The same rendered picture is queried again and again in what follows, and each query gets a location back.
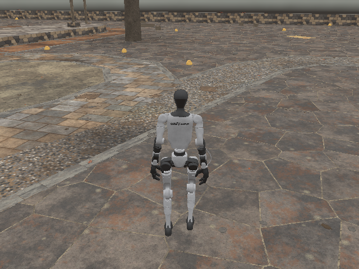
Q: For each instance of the left robot hand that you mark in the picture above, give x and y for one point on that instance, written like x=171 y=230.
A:
x=154 y=172

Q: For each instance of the robot left foot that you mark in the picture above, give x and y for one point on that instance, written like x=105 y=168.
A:
x=168 y=231

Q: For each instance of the right robot upper arm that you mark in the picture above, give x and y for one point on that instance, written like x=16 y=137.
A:
x=198 y=129

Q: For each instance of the left robot upper arm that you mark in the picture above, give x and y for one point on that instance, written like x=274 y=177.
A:
x=160 y=128

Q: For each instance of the robot right forearm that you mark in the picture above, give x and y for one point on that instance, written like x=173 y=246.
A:
x=202 y=155

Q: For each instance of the right robot hand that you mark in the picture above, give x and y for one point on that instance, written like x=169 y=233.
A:
x=205 y=175

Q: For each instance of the robot left forearm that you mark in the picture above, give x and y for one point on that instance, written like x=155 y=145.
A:
x=156 y=153

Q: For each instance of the robot right thigh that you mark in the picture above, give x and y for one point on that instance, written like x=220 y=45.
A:
x=192 y=167

